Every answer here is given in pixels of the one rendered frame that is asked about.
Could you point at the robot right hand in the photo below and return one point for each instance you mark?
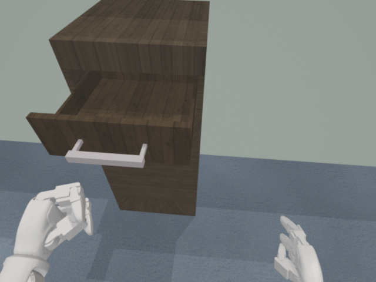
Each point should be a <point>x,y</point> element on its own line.
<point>302,255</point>

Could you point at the robot left hand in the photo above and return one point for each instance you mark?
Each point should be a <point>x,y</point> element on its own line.
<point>35,235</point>

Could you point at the drawer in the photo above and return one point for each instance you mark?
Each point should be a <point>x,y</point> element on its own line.
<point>118,112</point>

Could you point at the handle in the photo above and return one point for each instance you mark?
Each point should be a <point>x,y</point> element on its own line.
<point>110,159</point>

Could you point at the robot left forearm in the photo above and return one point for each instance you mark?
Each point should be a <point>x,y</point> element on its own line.
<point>24,268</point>

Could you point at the cabinet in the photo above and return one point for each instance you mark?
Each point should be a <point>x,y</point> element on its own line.
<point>143,36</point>

